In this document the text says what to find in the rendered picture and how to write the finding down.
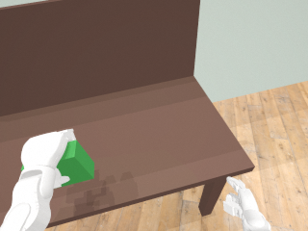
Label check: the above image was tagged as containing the sponge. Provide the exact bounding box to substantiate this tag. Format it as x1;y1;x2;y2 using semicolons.
21;140;94;189

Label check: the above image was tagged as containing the robot left forearm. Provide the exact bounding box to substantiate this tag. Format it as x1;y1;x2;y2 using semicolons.
0;165;57;231

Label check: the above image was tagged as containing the robot left hand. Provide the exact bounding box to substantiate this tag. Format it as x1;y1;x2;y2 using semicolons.
21;129;76;189

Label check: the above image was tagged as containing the table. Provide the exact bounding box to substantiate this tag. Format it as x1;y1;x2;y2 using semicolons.
0;0;255;229

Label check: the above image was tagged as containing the robot right hand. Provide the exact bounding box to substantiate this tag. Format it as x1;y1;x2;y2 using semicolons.
222;176;259;218

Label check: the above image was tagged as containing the robot right forearm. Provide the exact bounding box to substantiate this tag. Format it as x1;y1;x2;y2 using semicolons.
242;209;271;231

